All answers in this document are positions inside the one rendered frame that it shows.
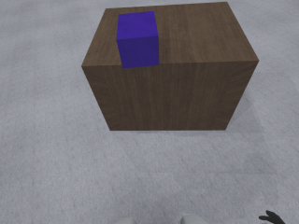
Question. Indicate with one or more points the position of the right robot hand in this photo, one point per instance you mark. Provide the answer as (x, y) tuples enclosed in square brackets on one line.
[(273, 218)]

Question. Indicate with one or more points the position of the carton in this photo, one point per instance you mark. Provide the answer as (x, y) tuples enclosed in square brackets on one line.
[(138, 39)]

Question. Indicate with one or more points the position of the robot right thigh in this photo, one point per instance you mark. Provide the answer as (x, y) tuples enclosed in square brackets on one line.
[(191, 219)]

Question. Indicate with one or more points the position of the pedestal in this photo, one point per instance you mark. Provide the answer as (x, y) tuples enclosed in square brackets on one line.
[(205, 65)]

